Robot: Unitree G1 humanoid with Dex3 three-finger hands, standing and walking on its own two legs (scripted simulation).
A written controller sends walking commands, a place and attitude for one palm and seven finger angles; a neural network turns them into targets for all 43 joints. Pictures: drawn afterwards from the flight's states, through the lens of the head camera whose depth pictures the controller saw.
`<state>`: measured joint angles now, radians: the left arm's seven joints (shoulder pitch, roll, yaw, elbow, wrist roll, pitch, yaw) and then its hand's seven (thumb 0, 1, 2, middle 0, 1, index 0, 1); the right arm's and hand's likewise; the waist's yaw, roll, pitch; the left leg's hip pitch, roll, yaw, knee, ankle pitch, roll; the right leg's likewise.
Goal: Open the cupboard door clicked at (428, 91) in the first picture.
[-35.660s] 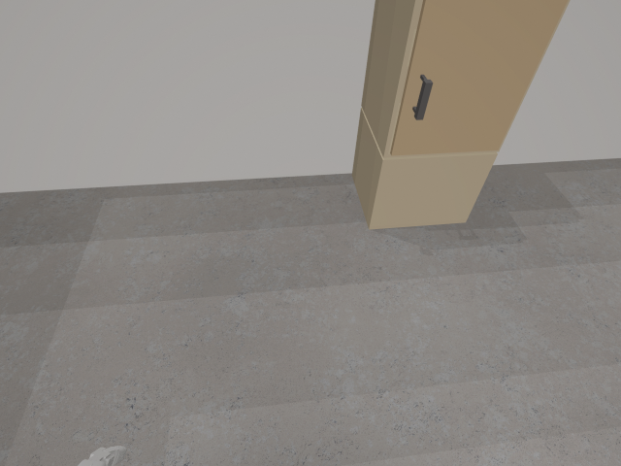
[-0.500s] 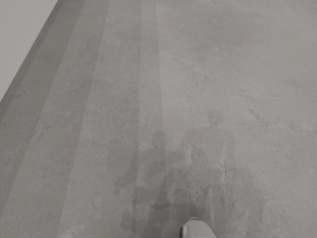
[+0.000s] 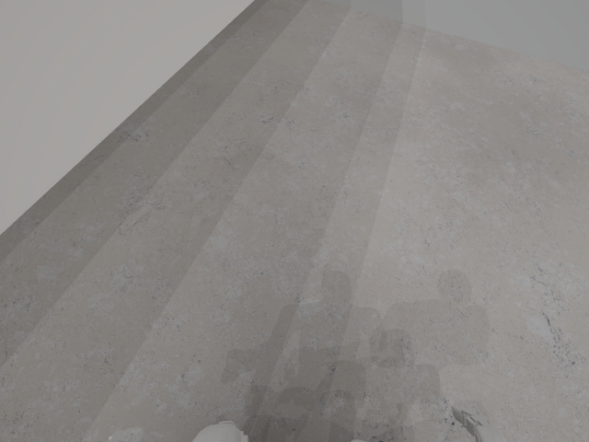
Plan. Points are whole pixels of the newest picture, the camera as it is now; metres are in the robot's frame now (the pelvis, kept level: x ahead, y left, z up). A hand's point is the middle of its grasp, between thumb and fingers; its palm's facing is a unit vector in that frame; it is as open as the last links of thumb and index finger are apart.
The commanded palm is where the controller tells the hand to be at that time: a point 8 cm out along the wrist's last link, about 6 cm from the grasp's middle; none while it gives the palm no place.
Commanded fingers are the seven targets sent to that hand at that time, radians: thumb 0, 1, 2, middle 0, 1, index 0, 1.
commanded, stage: turn to face it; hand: left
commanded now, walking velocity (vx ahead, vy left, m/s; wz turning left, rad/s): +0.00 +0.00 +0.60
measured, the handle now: out of the picture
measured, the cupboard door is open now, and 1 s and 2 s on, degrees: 45 45 45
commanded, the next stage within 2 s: none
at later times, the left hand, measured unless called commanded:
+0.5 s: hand out of the picture +0.07 +0.14 -0.12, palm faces +0.25 -0.92 -0.30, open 7.4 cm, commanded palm none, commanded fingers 0.00 0.90 0.90 -0.20 -0.30 -0.20 -0.30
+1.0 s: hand out of the picture -0.09 +0.13 -0.17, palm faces +0.61 -0.75 -0.26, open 7.4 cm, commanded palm none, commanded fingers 0.00 0.90 0.90 -0.20 -0.30 -0.20 -0.30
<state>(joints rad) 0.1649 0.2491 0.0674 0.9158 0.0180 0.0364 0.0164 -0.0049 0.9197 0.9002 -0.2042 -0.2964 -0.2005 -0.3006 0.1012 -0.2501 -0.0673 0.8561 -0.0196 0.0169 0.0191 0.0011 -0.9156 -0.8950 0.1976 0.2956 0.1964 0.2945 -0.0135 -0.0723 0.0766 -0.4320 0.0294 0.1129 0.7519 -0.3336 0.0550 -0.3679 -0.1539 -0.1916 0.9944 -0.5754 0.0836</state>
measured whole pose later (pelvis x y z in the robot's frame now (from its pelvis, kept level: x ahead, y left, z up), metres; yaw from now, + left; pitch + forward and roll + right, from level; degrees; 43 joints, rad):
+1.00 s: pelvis +0.01 -0.07 +0.01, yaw +36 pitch +0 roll +1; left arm 0.23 0.27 0.07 0.95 0.02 0.06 0.02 0.01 0.91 0.90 -0.20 -0.30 -0.20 -0.30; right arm 0.07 -0.22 -0.05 0.88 -0.02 0.03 0.02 0.00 -0.91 -0.89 0.20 0.30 0.20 0.30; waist 0.02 -0.07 0.11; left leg -0.31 -0.01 0.07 0.65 -0.34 0.04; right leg -0.39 -0.14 -0.15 1.02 -0.55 0.08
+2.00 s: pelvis +0.03 -0.09 +0.02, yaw +71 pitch +1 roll +0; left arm 0.20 0.27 0.08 0.94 0.02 0.07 0.01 0.01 0.91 0.90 -0.20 -0.30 -0.20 -0.30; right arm 0.10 -0.22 -0.05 0.89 -0.02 0.03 0.00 0.00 -0.91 -0.89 0.20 0.30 0.20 0.30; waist 0.02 -0.05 0.11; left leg -0.30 -0.03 0.04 0.57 -0.30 0.05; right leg -0.48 -0.11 -0.05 1.16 -0.45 0.10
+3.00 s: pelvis +0.06 -0.09 +0.03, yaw +105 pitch +0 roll -2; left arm 0.20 0.26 0.07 0.94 0.02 0.06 0.01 0.01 0.91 0.90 -0.20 -0.30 -0.20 -0.30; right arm 0.10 -0.21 -0.04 0.90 -0.02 0.03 -0.01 0.00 -0.91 -0.89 0.20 0.30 0.20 0.30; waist 0.03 -0.05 0.11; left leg -0.28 -0.03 0.03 0.53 -0.26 0.07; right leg -0.49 -0.11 -0.03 1.15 -0.42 0.09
